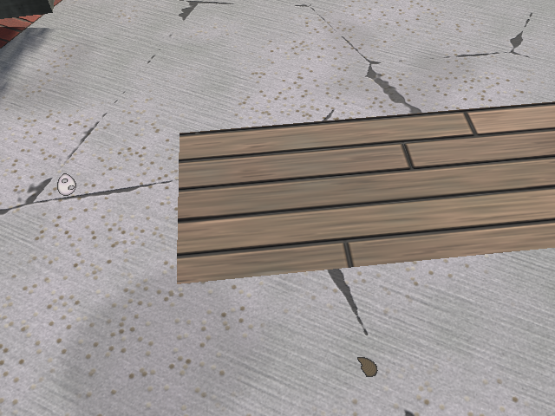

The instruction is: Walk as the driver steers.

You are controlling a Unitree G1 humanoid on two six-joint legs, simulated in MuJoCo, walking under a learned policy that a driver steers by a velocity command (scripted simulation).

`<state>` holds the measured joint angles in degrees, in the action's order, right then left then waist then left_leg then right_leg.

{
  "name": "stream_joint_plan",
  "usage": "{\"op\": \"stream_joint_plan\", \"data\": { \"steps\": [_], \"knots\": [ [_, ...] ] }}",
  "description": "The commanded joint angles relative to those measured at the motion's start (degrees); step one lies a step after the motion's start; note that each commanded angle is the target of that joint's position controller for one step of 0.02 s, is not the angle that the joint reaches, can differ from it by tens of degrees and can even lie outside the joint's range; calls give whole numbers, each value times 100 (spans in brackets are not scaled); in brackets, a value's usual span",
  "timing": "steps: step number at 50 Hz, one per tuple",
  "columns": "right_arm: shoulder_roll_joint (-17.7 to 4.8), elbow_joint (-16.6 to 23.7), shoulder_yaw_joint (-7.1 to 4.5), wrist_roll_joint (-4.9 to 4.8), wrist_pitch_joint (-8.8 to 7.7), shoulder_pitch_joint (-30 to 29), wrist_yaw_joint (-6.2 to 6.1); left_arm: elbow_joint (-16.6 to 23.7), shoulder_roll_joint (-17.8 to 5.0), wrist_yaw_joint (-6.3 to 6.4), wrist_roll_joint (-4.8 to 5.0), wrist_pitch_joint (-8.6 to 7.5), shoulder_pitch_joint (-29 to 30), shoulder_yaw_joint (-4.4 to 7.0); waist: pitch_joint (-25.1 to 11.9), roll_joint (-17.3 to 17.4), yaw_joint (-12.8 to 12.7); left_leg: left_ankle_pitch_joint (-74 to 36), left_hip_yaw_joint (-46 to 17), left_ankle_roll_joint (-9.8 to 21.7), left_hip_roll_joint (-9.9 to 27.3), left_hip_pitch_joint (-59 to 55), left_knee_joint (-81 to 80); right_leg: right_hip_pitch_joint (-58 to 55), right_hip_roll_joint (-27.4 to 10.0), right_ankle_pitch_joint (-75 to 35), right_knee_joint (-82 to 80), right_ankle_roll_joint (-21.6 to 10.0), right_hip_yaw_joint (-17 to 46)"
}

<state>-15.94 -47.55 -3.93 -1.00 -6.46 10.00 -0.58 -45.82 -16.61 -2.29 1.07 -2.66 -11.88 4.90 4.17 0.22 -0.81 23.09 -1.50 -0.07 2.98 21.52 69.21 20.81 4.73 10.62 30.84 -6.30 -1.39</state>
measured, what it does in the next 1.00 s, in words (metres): walks ahead, turning right: left foot, then right foot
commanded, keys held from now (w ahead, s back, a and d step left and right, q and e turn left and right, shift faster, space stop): w+e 1.00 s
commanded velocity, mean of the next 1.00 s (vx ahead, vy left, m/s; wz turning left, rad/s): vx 0.50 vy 0.00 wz -0.59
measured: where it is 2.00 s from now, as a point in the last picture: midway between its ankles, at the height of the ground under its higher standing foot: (454, 229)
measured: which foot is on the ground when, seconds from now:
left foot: up 0.00-0.34, down 0.36-0.88, up 0.90-1.00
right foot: down 0.00-0.38, up 0.40-0.86, down 0.88-1.00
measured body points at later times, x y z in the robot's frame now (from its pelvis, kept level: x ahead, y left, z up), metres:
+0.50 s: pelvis +0.30 +0.04 +0.00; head +0.33 +0.03 +0.45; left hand +0.46 +0.29 -0.11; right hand +0.37 -0.26 -0.09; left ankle +0.38 +0.13 -0.73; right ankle +0.18 -0.06 -0.64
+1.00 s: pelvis +0.53 -0.12 +0.00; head +0.56 -0.15 +0.45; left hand +0.82 +0.01 -0.09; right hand +0.45 -0.41 -0.12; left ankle +0.53 +0.07 -0.63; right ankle +0.54 -0.21 -0.73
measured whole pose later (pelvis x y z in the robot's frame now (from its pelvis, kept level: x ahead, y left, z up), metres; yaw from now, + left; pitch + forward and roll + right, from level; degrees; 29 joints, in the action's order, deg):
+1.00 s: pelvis +0.53 -0.12 +0.00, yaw -36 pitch +2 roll +0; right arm -17.9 -46.2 -2.8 -0.7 -6.1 12.0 0.6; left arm -35.9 -17.3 -1.8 0.9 -2.1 -11.9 4.1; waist 4.0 0.6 0.5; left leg 23.4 -1.1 -0.2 3.1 21.9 68.5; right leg 22.4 4.6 10.1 31.1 -5.2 -0.2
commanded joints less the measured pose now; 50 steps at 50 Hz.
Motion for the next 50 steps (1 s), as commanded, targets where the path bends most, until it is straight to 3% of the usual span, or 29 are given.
{"op": "stream_joint_plan", "data": {
  "steps": [1, 4, 9, 14, 16, 17, 18, 19, 20, 21, 22, 23, 24, 26, 28, 30, 34, 37, 39, 41, 42, 43, 44, 45, 46, 47, 48, 49, 50],
  "knots": [
    [-761, 414, -207, 122, -88, -6, -28, 481, -579, 91, -67, -157, 29, 109, -713, -167, 143, -596, -407, -13, 392, 1331, -489, -1466, -1509, -906, -1791, -1075, 2367],
    [-520, 542, -144, 191, 48, -344, -44, 437, -826, 217, -22, -172, -257, 163, -522, -141, 99, -1143, -209, -286, 281, 1358, -1449, -1035, -1327, -1653, -1879, -1031, 1855],
    [-297, 835, -19, 118, 13, -1349, 65, 369, -889, 322, 17, -77, -654, 184, -335, -474, -297, -2856, -87, -383, -158, 866, -3545, -676, -926, -964, -1789, -594, 1523],
    [-583, 987, -71, 46, -109, -1614, 190, 251, -824, 369, 45, 10, -964, 185, -330, -587, -348, -2583, -335, -208, -279, 719, -4258, -1419, -1244, -651, -1155, -490, 2251],
    [-734, 901, -127, 38, -175, -1243, 200, 292, -844, 394, 17, 47, -873, 203, -410, -781, -121, -2086, -294, -30, -300, 297, -4348, -1580, -1325, -1032, -770, -412, 2491],
    [-861, 749, -202, 67, -207, -694, 172, 352, -745, 384, 6, 55, -766, 165, -673, -783, 175, -2126, -188, 133, -325, -476, -4562, -1493, -1106, -1453, -292, -280, 2407],
    [-1089, 633, -283, 172, -234, 104, 136, 461, -483, 349, -43, 40, -683, 59, -1390, -545, 564, -2019, -648, 454, 255, -1882, -4348, -992, -795, -1298, 916, -91, 2105],
    [-1553, 545, -396, 260, -192, 892, 92, 582, -106, 346, -25, 4, -1296, -49, -2321, 686, 501, -1337, -2633, 1179, 1564, -4007, -4410, 678, -20, 558, 2855, 337, 1378],
    [-1420, 369, -377, 123, -119, 1055, 149, 662, -269, 343, 119, -31, -1635, -89, -2537, 1950, 372, 118, -4582, 1648, 2228, -4508, -5043, 2020, -52, 2408, 4035, 461, 1156],
    [-859, 512, -232, 50, -85, 694, 142, 585, -832, 345, 159, -16, -1248, 40, -1663, 1092, 498, 857, -3967, 1388, 1993, -3801, -5245, 2424, -433, 1969, 4463, 496, 1263],
    [-643, 568, -163, 77, -23, 384, 115, 677, -957, 342, 102, 15, -729, 82, -1050, 639, 521, 420, -2999, 1128, 1724, -3011, -5303, 2396, -638, 1498, 4450, 513, 1016],
    [-541, 548, -113, 123, 11, 137, 111, 753, -874, 333, 38, 28, -477, 90, -620, 421, 406, -283, -2341, 1041, 1474, -2283, -5460, 2239, -809, 1175, 4204, 528, 936],
    [-429, 511, -70, 159, 13, 11, 98, 795, -792, 311, 8, 49, -401, 112, -432, 478, 281, -785, -1855, 977, 1285, -1850, -5594, 2045, -982, 955, 3924, 517, 941],
    [-445, 418, -77, 153, -22, -15, 93, 839, -507, 259, 67, 115, -501, 68, -360, 618, 158, -1287, -1225, 984, 1137, -1449, -5865, 1766, -1138, 784, 3649, 531, 806],
    [-610, 325, -129, 128, -64, 29, 89, 979, -376, 250, 51, 157, -347, 29, -300, 498, 143, -1755, -814, 1110, 1191, -1403, -6055, 1931, -1211, 536, 3321, 602, 750],
    [-757, 265, -174, 131, -64, 67, 77, 1085, -348, 230, 30, 157, -172, 6, -301, 384, 164, -2206, -426, 1163, 1223, -1539, -6130, 2092, -1244, 55, 2860, 669, 728],
    [-904, 198, -189, 100, 14, 147, 53, 1248, -240, 88, 35, 75, 419, -63, -187, 285, 380, -2734, 486, 959, 994, -1686, -6113, 1809, -1131, -1141, 1505, 620, 365],
    [-1057, 77, -219, 42, 105, 477, 41, 1466, -183, -18, 37, 62, 948, -102, -38, 243, 573, -2880, 764, 868, 1118, -2077, -6025, 1738, -1021, -1223, 859, 515, 91],
    [-1168, 21, -253, -17, 185, 581, 40, 1600, -254, -76, 40, 74, 1105, -80, 19, 287, 544, -3421, 900, 785, 1256, -2451, -5797, 1720, -924, -848, 609, 375, -40],
    [-1346, 34, -307, -73, 263, 551, 8, 1639, -449, -97, 5, 104, 898, 16, -214, 473, 298, -5230, 1112, 670, 1290, -2709, -5115, 1179, -592, -229, 508, 149, -332],
    [-1430, 47, -332, -94, 309, 532, -14, 1568, -620, -88, -4, 129, 482, 111, -488, 554, 21, -6118, 1218, 607, 1258, -2722, -4416, 589, -365, 28, 468, 0, -475],
    [-1400, 71, -314, -112, 345, 453, -38, 1348, -868, -47, 10, 151, -376, 266, -923, 462, -486, -6288, 1383, 457, 1107, -2348, -3307, -611, -130, -263, 114, -208, -535],
    [-1182, 140, -220, 5, 323, 519, -60, 1083, -1268, 67, 29, 213, -1391, 457, -1452, 29, -931, -4883, 1388, 218, 905, -1023, -1654, -2431, -456, -392, 26, -496, 224],
    [-323, 499, 62, 254, 189, 1046, 31, 1114, -1943, 116, 90, 177, -1187, 529, -1891, -1617, -177, 674, 1049, -117, -245, 1642, 410, -4291, -1993, 412, -382, -1526, 3460],
    [-744, 543, 25, 85, -32, 548, 122, 1314, -1497, 83, 45, 77, -1396, 382, -2721, -1023, -606, 1141, -315, -53, -396, 2264, 1108, -4596, -2396, 1212, -1201, -1816, 4918],
    [-1021, 735, -53, -133, -140, -28, 173, 1227, -1186, 57, -11, -9, -1213, 276, -1883, -721, -683, 572, -378, 54, -127, 2723, 1037, -4074, -2235, 858, -1356, -1500, 4106],
    [-934, 766, -9, -90, -199, -115, 156, 1221, -1062, 62, 3, -53, -903, 231, -1338, -312, -432, 69, -348, 106, 106, 2545, 519, -3212, -1985, 359, -1368, -1302, 3422],
    [-929, 701, -24, 55, -204, -95, 115, 1275, -907, 75, -15, -59, -496, 178, -994, -89, -172, -204, -340, 53, 272, 2175, 7, -2410, -1772, -268, -1417, -1158, 2913],
    [-981, 664, -61, 109, -144, 28, 108, 1366, -777, 99, -86, -67, -241, 120, -856, -188, 41, -393, -379, 8, 386, 1755, -267, -1840, -1617, -807, -1535, -1108, 2584]
  ]
}}
Velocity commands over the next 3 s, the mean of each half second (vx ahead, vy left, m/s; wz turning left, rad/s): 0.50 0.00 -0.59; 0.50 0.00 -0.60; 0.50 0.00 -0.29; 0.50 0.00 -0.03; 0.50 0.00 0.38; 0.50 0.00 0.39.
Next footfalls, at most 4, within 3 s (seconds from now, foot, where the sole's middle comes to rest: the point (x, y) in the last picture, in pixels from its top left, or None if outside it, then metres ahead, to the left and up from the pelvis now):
0.36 left None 0.42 0.12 -0.77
0.88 right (397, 361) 0.58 -0.23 -0.77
1.36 left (384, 239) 0.93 -0.24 -0.77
1.88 right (515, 225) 0.98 -0.62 -0.77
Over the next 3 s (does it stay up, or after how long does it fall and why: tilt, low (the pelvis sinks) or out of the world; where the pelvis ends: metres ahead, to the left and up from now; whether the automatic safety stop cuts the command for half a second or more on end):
stays up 1.46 -0.80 0.00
